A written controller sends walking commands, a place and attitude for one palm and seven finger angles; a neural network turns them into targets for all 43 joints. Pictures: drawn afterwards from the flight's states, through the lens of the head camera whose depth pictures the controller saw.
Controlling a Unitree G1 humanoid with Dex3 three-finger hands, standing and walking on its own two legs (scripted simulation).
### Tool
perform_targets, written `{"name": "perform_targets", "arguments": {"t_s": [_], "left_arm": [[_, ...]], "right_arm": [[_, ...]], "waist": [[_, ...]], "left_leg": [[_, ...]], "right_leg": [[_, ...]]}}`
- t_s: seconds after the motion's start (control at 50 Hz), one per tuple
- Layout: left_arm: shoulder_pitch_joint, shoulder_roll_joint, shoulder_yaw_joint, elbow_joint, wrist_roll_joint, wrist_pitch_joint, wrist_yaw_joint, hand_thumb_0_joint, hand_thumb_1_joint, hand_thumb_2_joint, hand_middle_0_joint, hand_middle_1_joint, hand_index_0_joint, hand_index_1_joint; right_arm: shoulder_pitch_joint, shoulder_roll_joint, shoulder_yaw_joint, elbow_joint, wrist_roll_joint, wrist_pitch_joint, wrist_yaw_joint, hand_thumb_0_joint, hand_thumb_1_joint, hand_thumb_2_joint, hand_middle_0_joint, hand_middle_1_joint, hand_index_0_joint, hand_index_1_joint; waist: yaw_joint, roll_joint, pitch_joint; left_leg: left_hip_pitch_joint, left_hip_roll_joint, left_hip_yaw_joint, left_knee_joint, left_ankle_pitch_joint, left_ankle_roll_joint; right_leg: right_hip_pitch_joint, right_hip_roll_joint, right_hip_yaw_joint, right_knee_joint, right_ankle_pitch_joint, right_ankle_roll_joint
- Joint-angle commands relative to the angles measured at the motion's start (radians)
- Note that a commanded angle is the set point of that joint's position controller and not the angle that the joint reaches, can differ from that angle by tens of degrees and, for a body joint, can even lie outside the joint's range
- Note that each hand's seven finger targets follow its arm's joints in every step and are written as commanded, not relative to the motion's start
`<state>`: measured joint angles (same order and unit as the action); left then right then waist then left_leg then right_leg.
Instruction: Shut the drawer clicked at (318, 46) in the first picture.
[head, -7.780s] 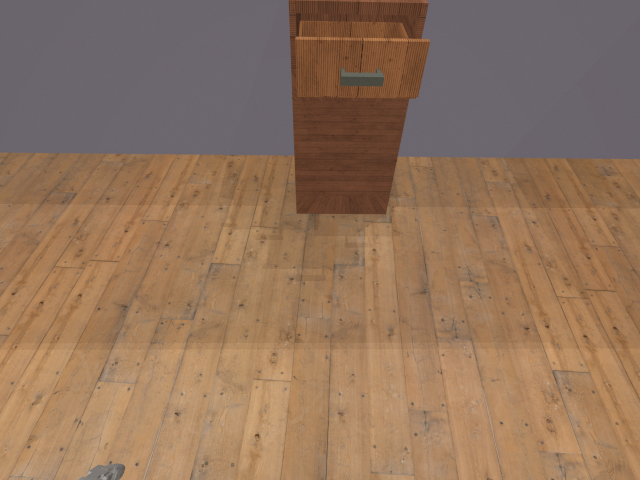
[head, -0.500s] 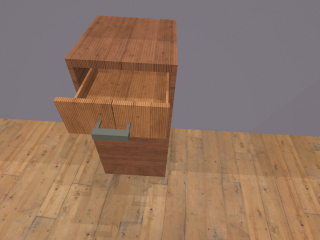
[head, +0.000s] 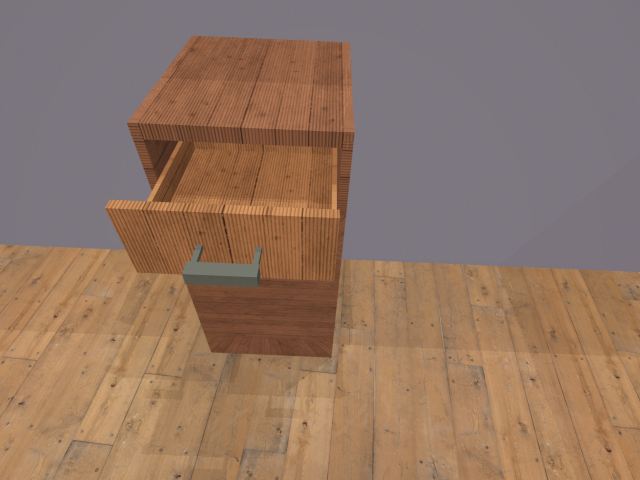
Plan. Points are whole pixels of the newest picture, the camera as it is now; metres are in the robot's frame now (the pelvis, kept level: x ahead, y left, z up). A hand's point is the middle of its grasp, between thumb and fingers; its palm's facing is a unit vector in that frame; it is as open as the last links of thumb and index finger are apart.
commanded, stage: look again from close up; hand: left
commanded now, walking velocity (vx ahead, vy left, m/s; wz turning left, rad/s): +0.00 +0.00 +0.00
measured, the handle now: (225, 263) +0.44 +0.19 -0.01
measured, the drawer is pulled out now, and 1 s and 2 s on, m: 0.19 0.19 0.19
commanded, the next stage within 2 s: shuffle to correct the standing spot in 0.06 s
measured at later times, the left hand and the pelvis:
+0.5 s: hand out of the picture -0.03 +0.18 -0.17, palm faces -0.01 -0.98 -0.19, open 7.4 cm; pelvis +0.00 +0.01 +0.00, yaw -2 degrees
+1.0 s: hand out of the picture +0.02 +0.18 -0.18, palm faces +0.03 -0.98 -0.20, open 7.4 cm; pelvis +0.02 +0.01 +0.00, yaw -1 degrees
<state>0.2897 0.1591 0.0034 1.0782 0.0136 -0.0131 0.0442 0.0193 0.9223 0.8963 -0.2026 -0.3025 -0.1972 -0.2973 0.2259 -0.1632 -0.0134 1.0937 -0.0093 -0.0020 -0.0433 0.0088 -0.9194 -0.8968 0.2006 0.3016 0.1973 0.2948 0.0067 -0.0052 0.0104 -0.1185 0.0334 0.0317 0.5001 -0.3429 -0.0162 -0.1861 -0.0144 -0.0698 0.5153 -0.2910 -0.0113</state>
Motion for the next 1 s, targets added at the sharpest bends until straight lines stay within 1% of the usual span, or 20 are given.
{"name": "perform_targets", "arguments": {"t_s": [0.0, 0.14, 0.22, 0.28, 0.36, 0.44, 0.48, 0.52, 0.54, 0.56, 0.58, 0.62, 0.66, 0.68, 0.7, 0.72, 0.74, 0.8, 0.86, 0.98], "left_arm": [[0.058, 0.102, 0.016, -0.034, -0.003, -0.006, 0.004, 0.0, 0.9, 0.9, -0.2, -0.3, -0.2, -0.3], [0.049, 0.098, 0.013, -0.03, -0.003, -0.002, 0.002, 0.0, 0.9, 0.9, -0.2, -0.3, -0.2, -0.3], [0.055, 0.079, 0.014, -0.023, 0.006, 0.011, -0.009, 0.0, 0.9, 0.9, -0.2, -0.3, -0.2, -0.3], [0.065, 0.057, 0.017, -0.033, 0.018, 0.016, -0.022, 0.0, 0.9, 0.9, -0.2, -0.3, -0.2, -0.3], [0.082, 0.036, 0.024, -0.042, 0.019, 0.015, -0.035, 0.0, 0.9, 0.9, -0.2, -0.3, -0.2, -0.3], [0.135, 0.038, 0.035, -0.029, 0.013, 0.01, -0.039, 0.0, 0.9, 0.9, -0.2, -0.3, -0.2, -0.3], [0.198, 0.058, 0.045, -0.005, 0.011, 0.001, -0.033, 0.0, 0.9, 0.9, -0.2, -0.3, -0.2, -0.3], [0.262, 0.105, 0.061, 0.026, 0.006, -0.005, -0.023, 0.0, 0.9, 0.9, -0.2, -0.3, -0.2, -0.3], [0.282, 0.106, 0.061, 0.031, 0.004, -0.009, -0.018, 0.0, 0.9, 0.9, -0.2, -0.3, -0.2, -0.3], [0.276, 0.088, 0.056, 0.031, 0.006, -0.013, -0.011, 0.0, 0.9, 0.9, -0.2, -0.3, -0.2, -0.3], [0.247, 0.078, 0.052, 0.029, 0.008, -0.016, -0.004, 0.0, 0.9, 0.9, -0.2, -0.3, -0.2, -0.3], [0.166, 0.064, 0.043, 0.016, 0.008, -0.016, 0.007, 0.0, 0.9, 0.9, -0.2, -0.3, -0.2, -0.3], [0.101, 0.041, 0.029, 0.004, -0.009, -0.014, 0.009, 0.0, 0.9, 0.9, -0.2, -0.3, -0.2, -0.3], [0.122, 0.02, 0.024, 0.0, -0.012, -0.011, 0.009, 0.0, 0.9, 0.9, -0.2, -0.3, -0.2, -0.3], [0.141, 0.009, 0.024, 0.0, -0.002, -0.005, 0.016, 0.0, 0.9, 0.9, -0.2, -0.3, -0.2, -0.3], [0.116, 0.012, 0.021, 0.0, 0.0, 0.002, 0.02, 0.0, 0.9, 0.9, -0.2, -0.3, -0.2, -0.3], [0.12, 0.018, 0.022, 0.001, -0.001, 0.004, 0.021, 0.0, 0.9, 0.9, -0.2, -0.3, -0.2, -0.3], [0.135, 0.034, 0.023, -0.005, 0.001, 0.006, 0.024, 0.0, 0.9, 0.9, -0.2, -0.3, -0.2, -0.3], [0.108, 0.045, 0.03, -0.028, 0.001, 0.015, 0.021, 0.0, 0.9, 0.9, -0.2, -0.3, -0.2, -0.3], [0.089, 0.053, 0.028, -0.055, 0.008, 0.023, 0.007, 0.0, 0.9, 0.9, -0.2, -0.3, -0.2, -0.3]], "right_arm": [[0.06, -0.083, -0.005, -0.02, -0.002, -0.012, 0.007, 0.0, -0.9, -0.9, 0.2, 0.3, 0.2, 0.3], [0.061, -0.095, -0.001, -0.004, -0.001, -0.016, 0.012, 0.0, -0.9, -0.9, 0.2, 0.3, 0.2, 0.3], [0.088, -0.119, -0.01, 0.014, -0.01, -0.006, 0.015, 0.0, -0.9, -0.9, 0.2, 0.3, 0.2, 0.3], [0.106, -0.146, -0.026, 0.007, -0.013, 0.0, 0.011, 0.0, -0.9, -0.9, 0.2, 0.3, 0.2, 0.3], [0.142, -0.145, -0.035, 0.007, -0.014, -0.007, 0.002, 0.0, -0.9, -0.9, 0.2, 0.3, 0.2, 0.3], [0.157, -0.122, -0.033, 0.015, -0.013, -0.018, -0.006, 0.0, -0.9, -0.9, 0.2, 0.3, 0.2, 0.3], [0.149, -0.094, -0.027, 0.012, -0.01, -0.025, -0.006, 0.0, -0.9, -0.9, 0.2, 0.3, 0.2, 0.3], [0.139, -0.04, -0.018, 0.002, -0.008, -0.025, -0.004, 0.0, -0.9, -0.9, 0.2, 0.3, 0.2, 0.3], [0.1, -0.033, -0.014, -0.011, -0.007, -0.023, -0.003, 0.0, -0.9, -0.9, 0.2, 0.3, 0.2, 0.3], [0.063, -0.026, -0.012, -0.022, -0.004, -0.023, -0.002, 0.0, -0.9, -0.9, 0.2, 0.3, 0.2, 0.3], [0.049, -0.012, -0.01, -0.023, 0.002, -0.022, 0.0, 0.0, -0.9, -0.9, 0.2, 0.3, 0.2, 0.3], [0.084, 0.014, -0.002, 0.001, 0.009, -0.019, 0.002, 0.0, -0.9, -0.9, 0.2, 0.3, 0.2, 0.3], [0.173, 0.007, 0.0, 0.051, 0.009, -0.02, -0.003, 0.0, -0.9, -0.9, 0.2, 0.3, 0.2, 0.3], [0.172, -0.032, -0.004, 0.058, 0.001, -0.027, -0.006, 0.0, -0.9, -0.9, 0.2, 0.3, 0.2, 0.3], [0.154, -0.057, -0.013, 0.051, 0.005, -0.023, -0.004, 0.0, -0.9, -0.9, 0.2, 0.3, 0.2, 0.3], [0.13, -0.067, -0.012, 0.047, 0.008, -0.021, -0.005, 0.0, -0.9, -0.9, 0.2, 0.3, 0.2, 0.3], [0.105, -0.061, -0.012, 0.039, 0.009, -0.018, -0.007, 0.0, -0.9, -0.9, 0.2, 0.3, 0.2, 0.3], [0.081, -0.068, -0.022, 0.014, 0.007, -0.012, -0.012, 0.0, -0.9, -0.9, 0.2, 0.3, 0.2, 0.3], [0.061, -0.09, -0.032, -0.012, 0.004, -0.004, -0.013, 0.0, -0.9, -0.9, 0.2, 0.3, 0.2, 0.3], [-0.004, -0.089, -0.033, -0.043, -0.001, 0.004, 0.002, 0.0, -0.9, -0.9, 0.2, 0.3, 0.2, 0.3]], "waist": [[-0.006, 0.012, 0.06], [0.0, 0.012, 0.064], [-0.008, 0.05, 0.118], [-0.011, 0.119, 0.176], [-0.013, 0.09, 0.178], [0.003, 0.05, 0.137], [0.02, -0.036, 0.085], [0.032, -0.22, 0.061], [0.048, -0.224, 0.06], [0.052, -0.163, 0.06], [0.038, -0.105, 0.058], [-0.006, -0.057, 0.028], [-0.053, -0.037, -0.002], [-0.027, 0.033, -0.015], [-0.014, 0.035, -0.019], [-0.02, 0.106, 0.03], [-0.011, 0.128, 0.053], [-0.011, 0.039, 0.042], [-0.014, 0.038, 0.003], [-0.001, 0.009, 0.019]], "left_leg": [[-0.084, 0.063, -0.044, -0.107, 0.228, 0.037], [-0.094, 0.065, -0.058, -0.149, 0.203, 0.041], [-0.142, 0.097, -0.117, -0.251, -0.153, 0.065], [-0.177, 0.148, -0.185, -0.326, -0.295, 0.098], [-0.136, 0.186, -0.203, -0.299, -0.213, 0.13], [-0.14, 0.158, -0.132, -0.193, -0.045, 0.12], [-0.194, 0.09, -0.044, -0.054, 0.036, 0.094], [-0.306, -0.003, 0.095, 0.161, -0.061, 0.052], [-0.359, -0.002, 0.083, 0.279, -0.181, 0.046], [-0.383, 0.011, 0.054, 0.349, -0.219, 0.042], [-0.372, 0.022, 0.032, 0.353, -0.222, 0.038], [-0.248, 0.029, 0.03, 0.158, -0.117, 0.025], [-0.003, 0.034, 0.022, -0.105, 0.275, 0.021], [0.055, 0.096, -0.016, -0.069, 0.561, 0.044], [0.072, 0.145, -0.025, -0.034, 0.668, 0.065], [0.034, 0.148, -0.038, -0.046, 0.726, 0.075], [0.02, 0.142, -0.038, -0.05, 0.764, 0.079], [0.05, 0.124, -0.028, -0.031, 0.79, 0.069], [0.057, 0.131, -0.028, -0.047, 0.734, 0.074], [-0.037, 0.111, -0.042, -0.111, 0.35, 0.072]], "right_leg": [[0.033, -0.098, 0.094, -0.113, 0.293, -0.013], [0.036, -0.098, 0.089, -0.132, 0.217, 0.001], [-0.022, -0.055, 0.034, -0.096, -0.041, 0.005], [-0.087, -0.022, -0.013, -0.016, -0.063, 0.003], [-0.127, -0.024, -0.019, 0.018, -0.028, -0.006], [-0.056, -0.041, 0.008, -0.013, 0.04, -0.02], [0.066, -0.085, 0.084, -0.052, 0.139, -0.048], [0.165, -0.209, 0.239, -0.145, 0.257, -0.121], [0.185, -0.263, 0.298, -0.182, 0.379, -0.173], [0.188, -0.293, 0.312, -0.182, 0.533, -0.213], [0.184, -0.3, 0.284, -0.163, 0.657, -0.22], [0.145, -0.257, 0.181, -0.109, 0.76, -0.176], [0.027, -0.161, 0.089, -0.031, 0.63, -0.077], [-0.007, -0.11, 0.065, -0.026, 0.492, -0.026], [-0.026, -0.092, 0.056, -0.062, 0.318, -0.005], [-0.017, -0.087, 0.046, -0.064, 0.253, 0.011], [-0.011, -0.089, 0.05, -0.065, 0.263, 0.013], [-0.011, -0.102, 0.061, -0.055, 0.408, 0.005], [-0.009, -0.098, 0.06, -0.027, 0.385, 0.008], [-0.01, -0.095, 0.088, -0.091, 0.239, 0.003]]}}
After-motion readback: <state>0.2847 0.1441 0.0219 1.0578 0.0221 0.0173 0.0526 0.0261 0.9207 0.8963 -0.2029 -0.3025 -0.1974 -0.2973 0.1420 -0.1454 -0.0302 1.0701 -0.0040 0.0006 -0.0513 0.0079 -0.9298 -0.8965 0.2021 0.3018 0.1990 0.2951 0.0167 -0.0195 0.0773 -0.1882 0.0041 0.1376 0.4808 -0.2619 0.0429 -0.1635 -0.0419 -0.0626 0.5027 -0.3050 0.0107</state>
